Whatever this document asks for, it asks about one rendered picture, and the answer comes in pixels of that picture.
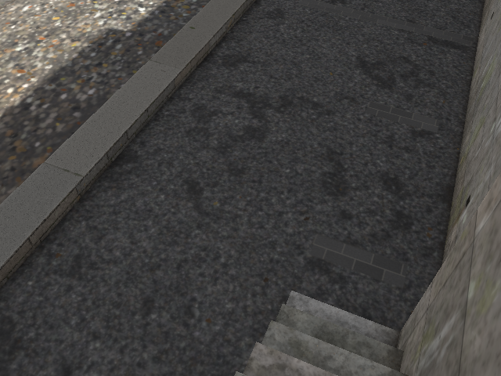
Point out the stairs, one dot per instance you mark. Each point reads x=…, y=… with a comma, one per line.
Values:
x=312, y=338

